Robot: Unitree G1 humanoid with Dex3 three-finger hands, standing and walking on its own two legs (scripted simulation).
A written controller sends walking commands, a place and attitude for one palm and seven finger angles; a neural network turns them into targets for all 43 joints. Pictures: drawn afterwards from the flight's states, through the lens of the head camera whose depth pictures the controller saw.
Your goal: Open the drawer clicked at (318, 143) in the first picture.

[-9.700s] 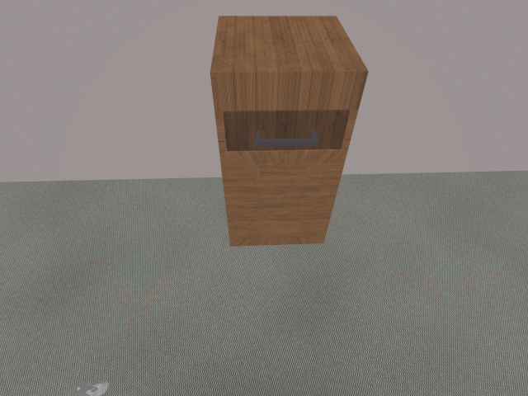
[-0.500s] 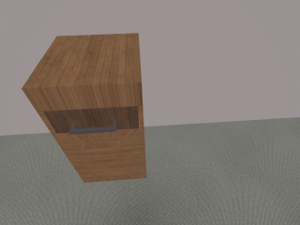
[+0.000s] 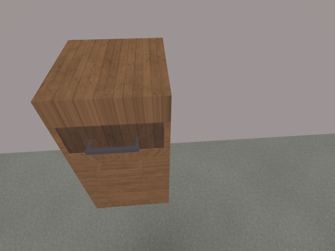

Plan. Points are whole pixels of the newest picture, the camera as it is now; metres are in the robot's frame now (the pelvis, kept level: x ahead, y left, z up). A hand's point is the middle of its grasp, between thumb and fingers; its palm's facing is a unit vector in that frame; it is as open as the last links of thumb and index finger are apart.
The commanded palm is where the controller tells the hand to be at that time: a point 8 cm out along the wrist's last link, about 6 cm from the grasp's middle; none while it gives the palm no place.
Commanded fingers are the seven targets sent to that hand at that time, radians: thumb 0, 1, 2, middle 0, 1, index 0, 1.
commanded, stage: look again from close up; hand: left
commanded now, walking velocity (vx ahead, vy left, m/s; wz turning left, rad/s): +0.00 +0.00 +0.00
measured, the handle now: (113, 145) +0.50 +0.23 -0.13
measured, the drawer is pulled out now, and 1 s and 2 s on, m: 0.00 0.00 0.00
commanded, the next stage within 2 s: raise the hand with hooked fingers in 0.24 s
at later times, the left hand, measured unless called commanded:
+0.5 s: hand out of the picture +0.13 +0.22 -0.08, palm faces -0.06 -0.80 -0.59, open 7.4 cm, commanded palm +0.11 +0.25 -0.04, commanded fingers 0.00 0.69 0.81 -0.22 -0.44 -0.22 -0.44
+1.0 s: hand (77, 221) +0.19 +0.23 -0.02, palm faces +0.16 -0.01 -0.99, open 10.0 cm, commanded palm +0.17 +0.23 +0.02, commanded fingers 0.00 0.11 0.56 -0.26 -0.81 -0.26 -0.81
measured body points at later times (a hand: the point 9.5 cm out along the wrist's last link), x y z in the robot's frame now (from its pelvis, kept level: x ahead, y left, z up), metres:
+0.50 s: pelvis -0.01 +0.01 +0.00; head +0.00 +0.00 +0.45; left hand +0.13 +0.26 -0.05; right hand +0.05 -0.23 -0.14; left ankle -0.02 +0.10 -0.73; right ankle -0.02 -0.10 -0.73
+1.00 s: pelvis -0.03 -0.04 -0.05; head +0.01 -0.07 +0.40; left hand +0.18 +0.23 +0.03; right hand +0.23 -0.24 -0.13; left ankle -0.02 +0.10 -0.73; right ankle -0.02 -0.10 -0.73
